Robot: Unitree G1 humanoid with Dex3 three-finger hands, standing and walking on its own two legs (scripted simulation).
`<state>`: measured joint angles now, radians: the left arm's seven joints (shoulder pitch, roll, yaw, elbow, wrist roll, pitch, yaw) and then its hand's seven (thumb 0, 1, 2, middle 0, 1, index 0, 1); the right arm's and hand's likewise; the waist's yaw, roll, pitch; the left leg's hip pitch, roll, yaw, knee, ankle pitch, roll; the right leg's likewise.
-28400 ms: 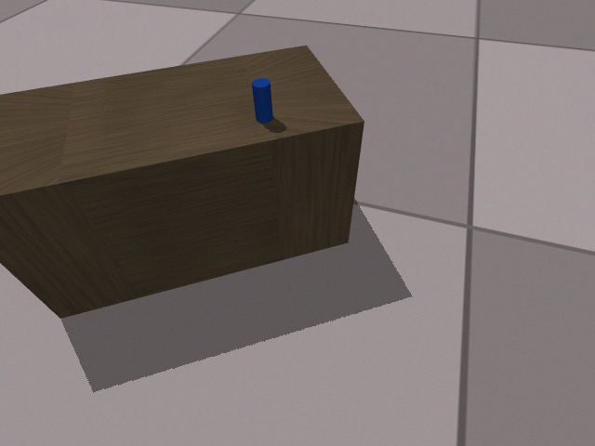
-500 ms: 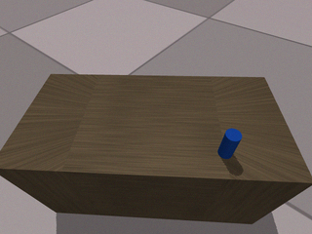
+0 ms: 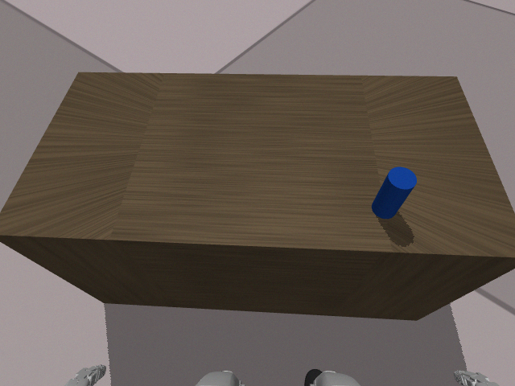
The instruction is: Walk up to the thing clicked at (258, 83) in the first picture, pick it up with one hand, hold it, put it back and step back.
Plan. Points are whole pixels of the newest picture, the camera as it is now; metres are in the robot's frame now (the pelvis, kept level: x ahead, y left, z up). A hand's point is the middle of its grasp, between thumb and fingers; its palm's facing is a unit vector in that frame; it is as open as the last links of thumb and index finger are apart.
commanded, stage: step back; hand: right
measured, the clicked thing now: (392, 194) +0.48 -0.25 -0.11
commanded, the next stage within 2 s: none
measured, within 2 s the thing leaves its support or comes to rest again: neither
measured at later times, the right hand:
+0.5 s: hand out of the picture +0.00 -0.21 -0.15, palm faces +0.02 +0.91 -0.41, open 7.3 cm
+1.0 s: hand out of the picture -0.12 -0.20 -0.15, palm faces -0.05 +0.90 -0.43, open 7.3 cm
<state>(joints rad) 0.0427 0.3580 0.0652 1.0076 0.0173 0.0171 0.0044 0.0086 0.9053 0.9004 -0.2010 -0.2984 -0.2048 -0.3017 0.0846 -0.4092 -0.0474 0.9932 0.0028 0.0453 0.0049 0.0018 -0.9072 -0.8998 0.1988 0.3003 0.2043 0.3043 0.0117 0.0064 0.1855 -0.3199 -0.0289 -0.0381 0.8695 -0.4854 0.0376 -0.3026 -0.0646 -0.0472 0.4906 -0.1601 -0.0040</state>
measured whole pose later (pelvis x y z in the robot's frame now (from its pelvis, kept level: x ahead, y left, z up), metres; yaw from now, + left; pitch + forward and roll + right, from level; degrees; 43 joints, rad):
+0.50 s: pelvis -0.09 +0.06 -0.01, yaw -4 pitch -1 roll +0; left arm 0.11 0.39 0.07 0.90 0.01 0.06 0.02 0.01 0.91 0.90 -0.20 -0.30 -0.20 -0.30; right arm 0.11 -0.35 -0.05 0.87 -0.02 0.02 -0.03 0.00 -0.90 -0.90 0.20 0.30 0.21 0.30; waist 0.00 -0.03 0.22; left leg -0.29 -0.01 0.07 0.60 -0.29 0.05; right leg -0.31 0.05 0.09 0.81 -0.46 0.01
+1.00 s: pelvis -0.21 +0.07 -0.02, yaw -1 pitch -3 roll +2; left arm 0.09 0.39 0.08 0.76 0.02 0.07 0.01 0.01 0.91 0.90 -0.20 -0.30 -0.20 -0.30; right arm 0.15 -0.37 -0.05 0.89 -0.03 0.02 -0.02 0.00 -0.91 -0.90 0.20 0.30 0.20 0.30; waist 0.03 -0.08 0.21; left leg -0.24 -0.05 -0.01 0.64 -0.34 0.01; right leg -0.43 0.00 0.08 0.77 -0.35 -0.01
